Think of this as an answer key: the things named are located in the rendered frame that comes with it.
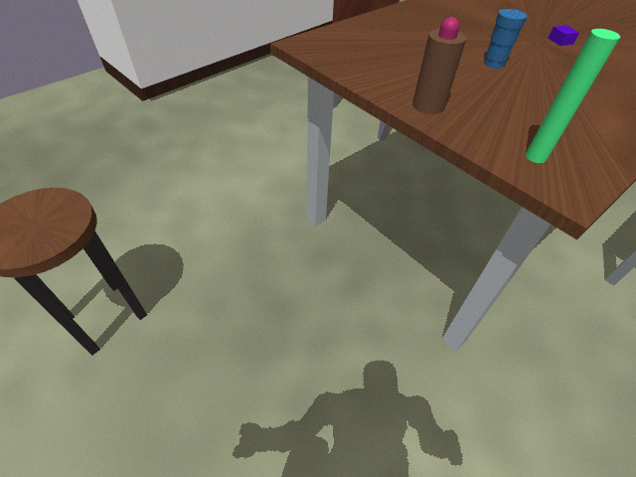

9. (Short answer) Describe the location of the stool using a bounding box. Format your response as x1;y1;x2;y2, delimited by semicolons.
0;188;147;355

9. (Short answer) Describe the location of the table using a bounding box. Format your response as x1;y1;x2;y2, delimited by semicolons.
270;0;636;352

